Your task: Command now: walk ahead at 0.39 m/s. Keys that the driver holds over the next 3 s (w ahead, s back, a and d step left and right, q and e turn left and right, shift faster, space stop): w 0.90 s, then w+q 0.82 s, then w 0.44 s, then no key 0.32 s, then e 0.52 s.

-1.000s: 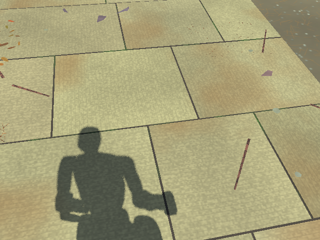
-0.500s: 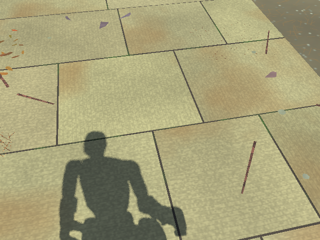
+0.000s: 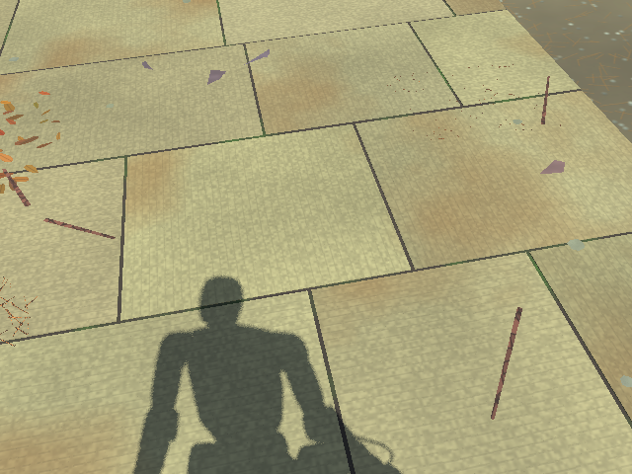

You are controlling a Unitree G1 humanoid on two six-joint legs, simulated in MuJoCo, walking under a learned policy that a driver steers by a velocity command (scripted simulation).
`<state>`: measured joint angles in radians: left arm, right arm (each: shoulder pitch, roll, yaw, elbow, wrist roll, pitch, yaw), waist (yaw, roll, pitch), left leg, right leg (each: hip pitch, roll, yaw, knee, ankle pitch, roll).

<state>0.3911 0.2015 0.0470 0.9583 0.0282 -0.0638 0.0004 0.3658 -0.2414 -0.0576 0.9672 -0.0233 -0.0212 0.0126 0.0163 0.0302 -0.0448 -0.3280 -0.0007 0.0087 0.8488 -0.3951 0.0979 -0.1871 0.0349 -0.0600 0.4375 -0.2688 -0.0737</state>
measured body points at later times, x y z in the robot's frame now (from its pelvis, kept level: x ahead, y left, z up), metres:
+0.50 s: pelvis +0.27 +0.04 -0.02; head +0.30 +0.04 +0.43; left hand +0.24 +0.28 -0.16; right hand +0.39 -0.22 -0.14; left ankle +0.34 +0.09 -0.74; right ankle +0.08 -0.08 -0.63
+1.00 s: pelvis +0.56 +0.00 -0.02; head +0.59 +0.00 +0.43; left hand +0.74 +0.23 -0.13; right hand +0.48 -0.23 -0.17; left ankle +0.36 +0.09 -0.69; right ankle +0.66 -0.07 -0.74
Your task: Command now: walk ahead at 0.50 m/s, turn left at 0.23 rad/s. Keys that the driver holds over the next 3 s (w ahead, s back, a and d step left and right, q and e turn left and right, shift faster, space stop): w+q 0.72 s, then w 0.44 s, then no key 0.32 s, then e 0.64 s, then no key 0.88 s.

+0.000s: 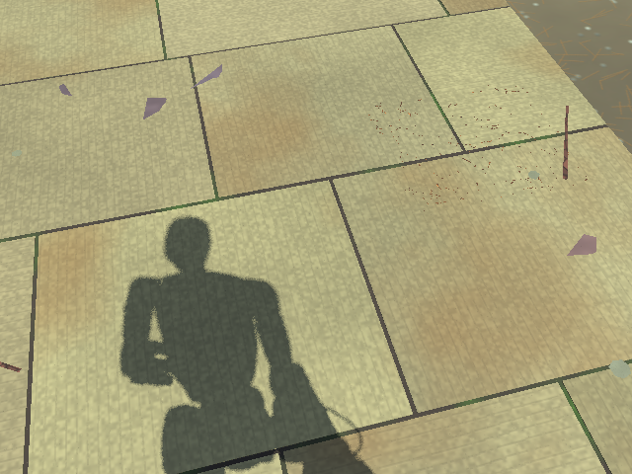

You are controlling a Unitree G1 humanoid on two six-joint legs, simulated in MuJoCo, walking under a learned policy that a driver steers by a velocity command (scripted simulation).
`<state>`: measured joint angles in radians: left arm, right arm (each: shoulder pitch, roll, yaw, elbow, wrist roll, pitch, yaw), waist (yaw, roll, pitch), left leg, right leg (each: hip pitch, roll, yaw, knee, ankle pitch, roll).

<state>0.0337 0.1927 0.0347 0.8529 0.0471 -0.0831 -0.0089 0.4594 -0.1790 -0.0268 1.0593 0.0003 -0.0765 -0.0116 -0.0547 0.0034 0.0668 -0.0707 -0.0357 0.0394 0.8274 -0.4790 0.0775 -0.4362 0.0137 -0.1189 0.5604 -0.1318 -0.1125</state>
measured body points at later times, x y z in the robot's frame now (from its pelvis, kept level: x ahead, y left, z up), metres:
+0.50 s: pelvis +0.27 +0.04 +0.00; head +0.30 +0.05 +0.44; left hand +0.15 +0.26 -0.15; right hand +0.50 -0.14 -0.12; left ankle +0.36 +0.11 -0.72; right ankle +0.11 -0.08 -0.71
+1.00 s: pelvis +0.53 +0.12 +0.01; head +0.56 +0.14 +0.46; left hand +0.62 +0.41 -0.09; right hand +0.60 -0.14 -0.12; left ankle +0.36 +0.11 -0.72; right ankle +0.73 +0.09 -0.70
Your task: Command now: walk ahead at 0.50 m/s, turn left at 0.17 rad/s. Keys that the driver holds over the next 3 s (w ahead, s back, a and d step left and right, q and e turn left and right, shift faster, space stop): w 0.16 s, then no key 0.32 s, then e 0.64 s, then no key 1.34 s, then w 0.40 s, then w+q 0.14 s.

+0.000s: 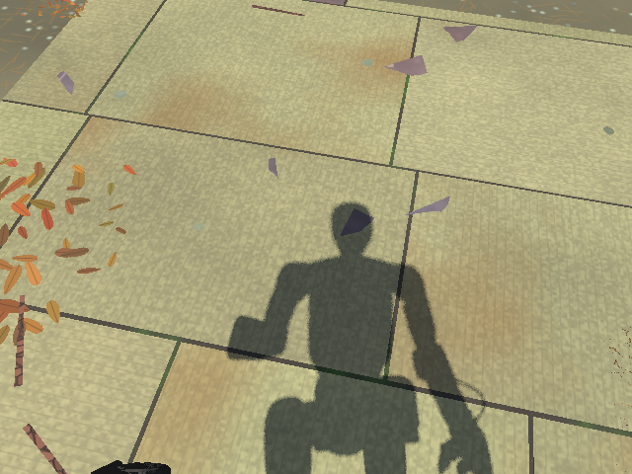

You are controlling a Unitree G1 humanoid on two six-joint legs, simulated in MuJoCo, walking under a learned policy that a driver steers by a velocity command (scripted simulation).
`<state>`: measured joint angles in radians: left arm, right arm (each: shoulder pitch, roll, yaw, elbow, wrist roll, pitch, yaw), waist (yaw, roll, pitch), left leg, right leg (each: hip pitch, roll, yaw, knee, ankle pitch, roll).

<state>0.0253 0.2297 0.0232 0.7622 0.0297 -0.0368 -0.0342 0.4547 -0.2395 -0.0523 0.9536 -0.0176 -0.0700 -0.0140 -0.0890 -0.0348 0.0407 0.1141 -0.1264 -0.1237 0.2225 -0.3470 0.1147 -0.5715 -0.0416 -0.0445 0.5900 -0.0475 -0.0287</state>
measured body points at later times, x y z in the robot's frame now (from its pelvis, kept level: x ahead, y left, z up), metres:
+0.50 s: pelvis +0.23 -0.02 +0.01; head +0.25 -0.01 +0.46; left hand +0.21 +0.22 -0.14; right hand +0.36 -0.24 -0.12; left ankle +0.33 +0.08 -0.72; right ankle +0.17 -0.11 -0.73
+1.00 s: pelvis +0.23 -0.03 +0.00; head +0.23 -0.05 +0.45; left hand +0.35 +0.22 -0.12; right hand +0.27 -0.31 -0.14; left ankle +0.31 +0.08 -0.71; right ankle +0.21 -0.11 -0.73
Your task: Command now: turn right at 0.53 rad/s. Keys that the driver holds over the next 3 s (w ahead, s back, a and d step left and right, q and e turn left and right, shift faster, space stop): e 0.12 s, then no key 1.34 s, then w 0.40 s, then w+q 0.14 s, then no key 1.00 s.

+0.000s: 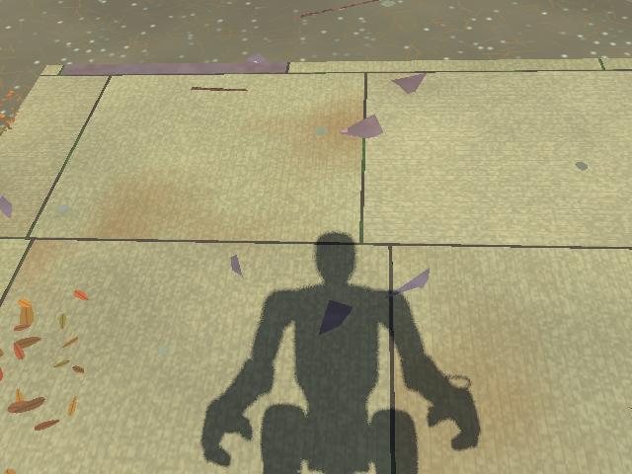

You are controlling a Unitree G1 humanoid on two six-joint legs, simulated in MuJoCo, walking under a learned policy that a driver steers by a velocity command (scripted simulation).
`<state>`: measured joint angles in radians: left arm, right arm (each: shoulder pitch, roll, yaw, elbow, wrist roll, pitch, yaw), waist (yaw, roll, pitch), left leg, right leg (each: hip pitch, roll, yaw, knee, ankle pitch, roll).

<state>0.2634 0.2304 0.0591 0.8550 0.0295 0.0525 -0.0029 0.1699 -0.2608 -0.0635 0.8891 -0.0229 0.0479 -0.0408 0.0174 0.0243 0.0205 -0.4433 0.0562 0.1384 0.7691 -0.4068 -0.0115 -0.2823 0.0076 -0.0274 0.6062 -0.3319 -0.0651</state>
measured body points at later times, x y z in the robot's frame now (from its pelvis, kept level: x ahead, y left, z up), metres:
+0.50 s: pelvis +0.00 +0.02 +0.01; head +0.01 +0.03 +0.46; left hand +0.13 +0.25 -0.13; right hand +0.05 -0.25 -0.11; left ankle +0.00 +0.12 -0.73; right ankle -0.01 -0.08 -0.72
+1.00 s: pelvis -0.01 +0.02 +0.02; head -0.01 +0.02 +0.47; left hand +0.05 +0.26 -0.14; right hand -0.01 -0.24 -0.13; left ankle +0.00 +0.12 -0.73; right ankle -0.03 -0.10 -0.73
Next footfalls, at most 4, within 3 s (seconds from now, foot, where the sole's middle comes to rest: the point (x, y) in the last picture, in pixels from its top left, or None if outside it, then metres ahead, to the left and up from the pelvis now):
0.42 left None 0.04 0.11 -0.77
2.16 left None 0.40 0.00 -0.77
2.58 right None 0.37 -0.19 -0.77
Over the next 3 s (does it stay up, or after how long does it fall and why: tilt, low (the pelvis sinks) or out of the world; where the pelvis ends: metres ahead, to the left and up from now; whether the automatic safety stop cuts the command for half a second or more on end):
stays up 0.36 -0.08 0.01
